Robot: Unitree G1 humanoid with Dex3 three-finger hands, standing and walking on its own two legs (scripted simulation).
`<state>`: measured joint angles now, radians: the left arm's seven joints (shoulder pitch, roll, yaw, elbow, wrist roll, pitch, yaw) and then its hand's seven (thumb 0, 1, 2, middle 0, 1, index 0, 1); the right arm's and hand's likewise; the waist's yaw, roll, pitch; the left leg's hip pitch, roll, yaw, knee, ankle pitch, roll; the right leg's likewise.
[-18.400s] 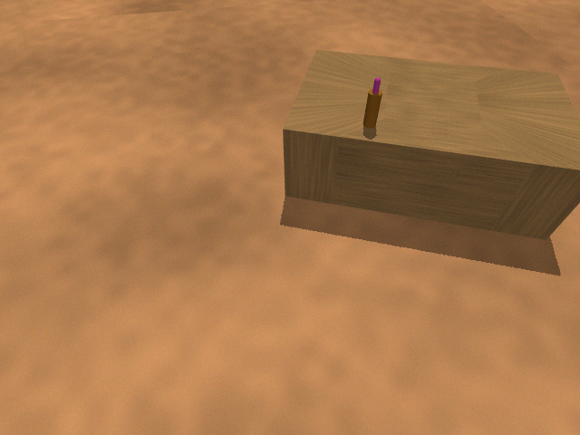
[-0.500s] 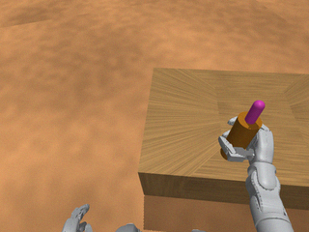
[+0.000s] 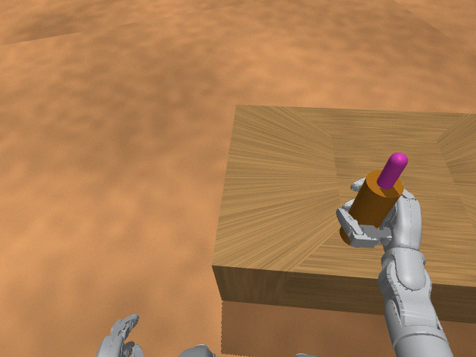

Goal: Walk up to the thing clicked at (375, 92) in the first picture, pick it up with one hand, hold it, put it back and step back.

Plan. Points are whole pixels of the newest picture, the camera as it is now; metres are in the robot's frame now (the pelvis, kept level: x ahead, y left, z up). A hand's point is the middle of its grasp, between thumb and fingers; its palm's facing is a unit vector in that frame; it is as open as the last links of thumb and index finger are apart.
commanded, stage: hold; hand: right
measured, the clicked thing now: (373, 201) +0.33 -0.18 +0.08
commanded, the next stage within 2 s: crouch in 0.16 s
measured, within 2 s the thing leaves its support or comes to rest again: neither
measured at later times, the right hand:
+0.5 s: hand (354, 215) +0.34 -0.17 +0.03, palm faces +0.21 +0.98 +0.00, open 7.7 cm
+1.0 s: hand (338, 211) +0.42 -0.19 -0.11, palm faces +0.21 +0.98 -0.01, open 7.7 cm
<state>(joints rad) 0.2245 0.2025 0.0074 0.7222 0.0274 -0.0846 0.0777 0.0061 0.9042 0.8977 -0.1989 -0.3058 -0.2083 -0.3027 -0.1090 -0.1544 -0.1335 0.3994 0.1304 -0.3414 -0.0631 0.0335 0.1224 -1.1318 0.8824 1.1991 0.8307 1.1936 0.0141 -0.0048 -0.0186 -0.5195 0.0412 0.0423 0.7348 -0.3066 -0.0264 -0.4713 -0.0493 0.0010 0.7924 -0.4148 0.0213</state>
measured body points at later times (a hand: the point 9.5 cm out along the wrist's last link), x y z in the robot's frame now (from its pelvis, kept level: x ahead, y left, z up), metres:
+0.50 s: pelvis -0.01 +0.01 -0.01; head +0.05 +0.00 +0.44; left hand +0.12 +0.25 -0.12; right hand +0.32 -0.22 +0.03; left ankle +0.04 +0.14 -0.71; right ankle -0.01 -0.13 -0.71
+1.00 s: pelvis -0.03 +0.00 -0.11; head +0.12 -0.01 +0.31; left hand +0.02 +0.28 -0.23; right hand +0.40 -0.24 -0.11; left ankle +0.04 +0.14 -0.71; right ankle -0.01 -0.13 -0.71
